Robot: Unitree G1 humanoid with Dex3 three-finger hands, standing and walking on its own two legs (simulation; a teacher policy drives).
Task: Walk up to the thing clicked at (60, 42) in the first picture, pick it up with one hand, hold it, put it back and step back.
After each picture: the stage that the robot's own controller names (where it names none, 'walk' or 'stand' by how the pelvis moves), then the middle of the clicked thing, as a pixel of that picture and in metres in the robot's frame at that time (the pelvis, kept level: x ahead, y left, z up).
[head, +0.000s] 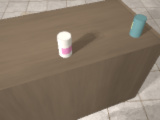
stand; (64, 44) +0.61 +0.09 -0.04
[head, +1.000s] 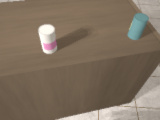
walk; (48, 39) +0.56 +0.17 -0.01
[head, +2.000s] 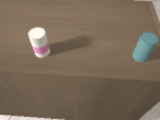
stand; (39, 43) +0.53 +0.21 -0.01
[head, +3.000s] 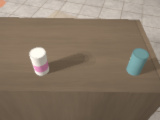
stand; (39, 61) +0.50 +0.20 -0.04
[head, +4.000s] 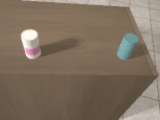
stand; (31, 44) +0.55 +0.21 -0.03
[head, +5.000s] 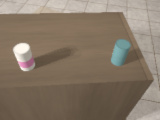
stand; (24, 57) +0.52 +0.26 -0.04
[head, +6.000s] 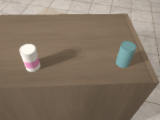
stand; (30, 58) +0.52 +0.24 -0.04
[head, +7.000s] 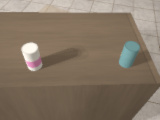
stand; (32, 57) +0.51 +0.23 -0.04
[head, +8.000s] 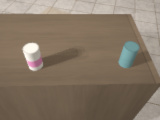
stand; (33, 57) +0.52 +0.23 -0.04
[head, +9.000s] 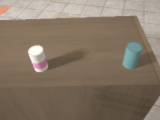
rise first; (38, 59) +0.53 +0.24 -0.04
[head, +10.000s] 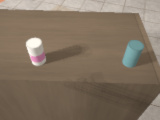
go down; (36, 52) +0.54 +0.23 -0.03
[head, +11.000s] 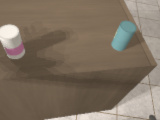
go down; (12, 42) +0.51 +0.23 +0.01
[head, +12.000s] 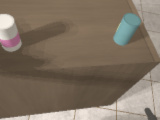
close in; (7, 33) +0.51 +0.23 +0.03
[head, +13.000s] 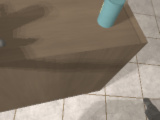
close; out of the picture +0.53 +0.26 +0.05
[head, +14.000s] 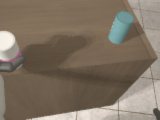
lift; (8, 52) +0.42 +0.21 +0.07
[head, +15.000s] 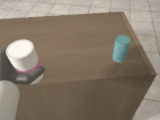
lift; (26, 63) +0.33 +0.16 +0.17
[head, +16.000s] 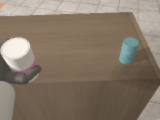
hold; (22, 61) +0.32 +0.18 +0.18
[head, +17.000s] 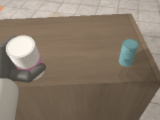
hold; (27, 59) +0.32 +0.16 +0.19
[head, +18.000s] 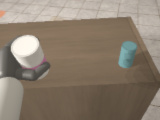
crouch; (32, 59) +0.32 +0.15 +0.19
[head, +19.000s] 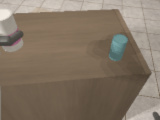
crouch; (6, 31) +0.46 +0.22 +0.17
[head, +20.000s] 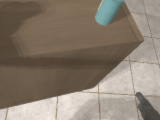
lower; out of the picture +0.53 +0.25 +0.06
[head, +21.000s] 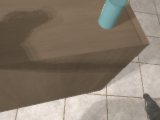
lower; out of the picture +0.50 +0.25 +0.05
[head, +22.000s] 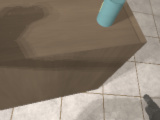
lower; out of the picture +0.51 +0.25 +0.05
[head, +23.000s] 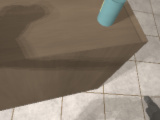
lower; out of the picture +0.51 +0.25 +0.05
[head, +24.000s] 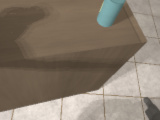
loosen; out of the picture +0.51 +0.25 +0.06
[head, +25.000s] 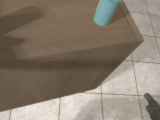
withdraw; out of the picture +0.51 +0.26 +0.05
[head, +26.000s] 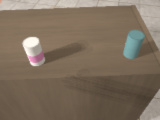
sink last; (34, 52) +0.52 +0.23 +0.01
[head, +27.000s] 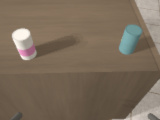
stand; (25, 44) +0.52 +0.25 +0.01
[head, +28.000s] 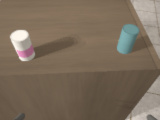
stand; (23, 46) +0.52 +0.25 +0.02
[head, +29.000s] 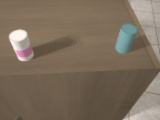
stand; (22, 46) +0.52 +0.25 +0.02
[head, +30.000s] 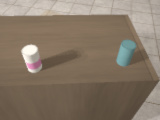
stand; (32, 59) +0.52 +0.23 -0.04
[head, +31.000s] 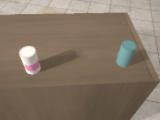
stand; (30, 60) +0.50 +0.23 -0.04
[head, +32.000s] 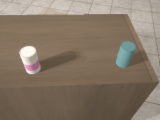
stand; (30, 60) +0.51 +0.23 -0.04
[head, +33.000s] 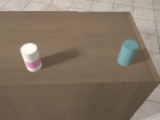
walk; (31, 57) +0.51 +0.23 -0.04
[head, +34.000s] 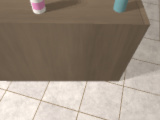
walk; (37, 0) +0.78 +0.26 -0.02
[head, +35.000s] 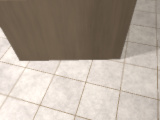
stand; out of the picture +1.13 +0.25 -0.03
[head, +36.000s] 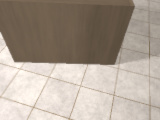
stand; out of the picture +1.15 +0.22 -0.03
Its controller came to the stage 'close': yes
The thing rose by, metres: 0.24
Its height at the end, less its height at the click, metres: +0.00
